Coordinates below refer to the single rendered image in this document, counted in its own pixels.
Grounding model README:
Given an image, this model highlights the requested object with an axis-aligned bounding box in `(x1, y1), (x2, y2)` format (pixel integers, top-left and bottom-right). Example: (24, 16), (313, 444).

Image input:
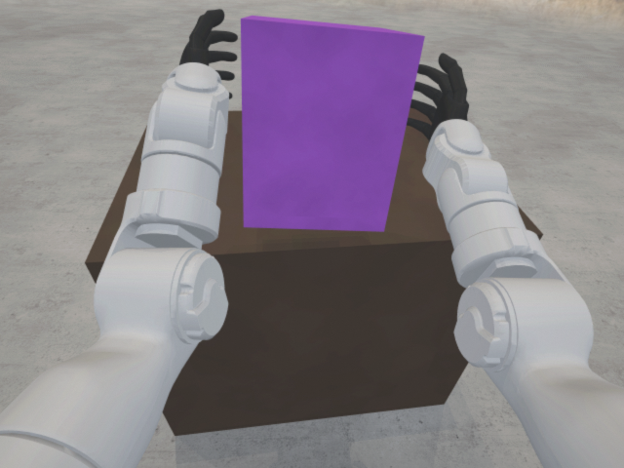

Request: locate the left robot hand
(179, 9), (238, 99)

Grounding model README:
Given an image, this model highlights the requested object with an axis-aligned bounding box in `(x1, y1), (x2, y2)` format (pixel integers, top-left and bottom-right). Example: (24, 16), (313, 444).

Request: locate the right robot forearm
(422, 119), (594, 349)

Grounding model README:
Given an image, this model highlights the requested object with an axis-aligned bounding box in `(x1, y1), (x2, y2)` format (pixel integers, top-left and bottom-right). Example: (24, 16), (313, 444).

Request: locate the left robot upper arm
(0, 248), (228, 468)

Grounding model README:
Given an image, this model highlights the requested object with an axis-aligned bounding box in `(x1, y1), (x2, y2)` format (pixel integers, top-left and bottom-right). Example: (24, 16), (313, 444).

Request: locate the right robot hand
(407, 53), (469, 141)

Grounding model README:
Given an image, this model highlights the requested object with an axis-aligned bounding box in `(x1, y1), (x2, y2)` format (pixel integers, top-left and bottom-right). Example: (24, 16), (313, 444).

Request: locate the left robot forearm
(94, 62), (229, 317)

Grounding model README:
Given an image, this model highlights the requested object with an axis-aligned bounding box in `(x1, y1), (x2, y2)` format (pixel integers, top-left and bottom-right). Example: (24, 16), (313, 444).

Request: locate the carton
(241, 16), (425, 232)

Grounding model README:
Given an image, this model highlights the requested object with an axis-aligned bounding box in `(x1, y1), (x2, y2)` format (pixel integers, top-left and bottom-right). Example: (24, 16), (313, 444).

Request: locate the right robot upper arm
(454, 277), (624, 468)

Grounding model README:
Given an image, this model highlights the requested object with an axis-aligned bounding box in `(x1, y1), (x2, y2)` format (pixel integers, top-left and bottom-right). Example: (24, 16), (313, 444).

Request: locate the pedestal
(85, 108), (543, 436)

